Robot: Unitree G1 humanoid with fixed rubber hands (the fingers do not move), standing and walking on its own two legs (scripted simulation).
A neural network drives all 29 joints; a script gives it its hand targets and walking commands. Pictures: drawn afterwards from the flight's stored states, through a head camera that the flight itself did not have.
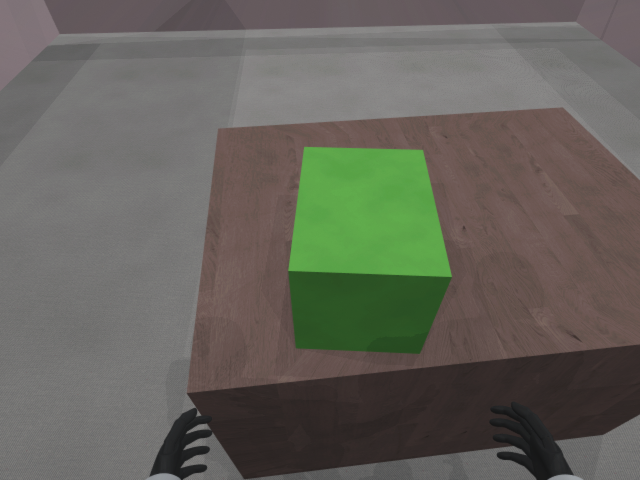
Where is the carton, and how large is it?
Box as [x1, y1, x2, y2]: [288, 147, 451, 353]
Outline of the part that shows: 304,147 288,269 296,347 419,353 451,277 422,150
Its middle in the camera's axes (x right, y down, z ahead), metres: +0.08 +0.01 +0.68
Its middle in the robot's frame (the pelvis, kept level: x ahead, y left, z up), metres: +0.50 -0.04 -0.04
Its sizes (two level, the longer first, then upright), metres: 0.286 0.214 0.218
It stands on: a pedestal, 0.64 m high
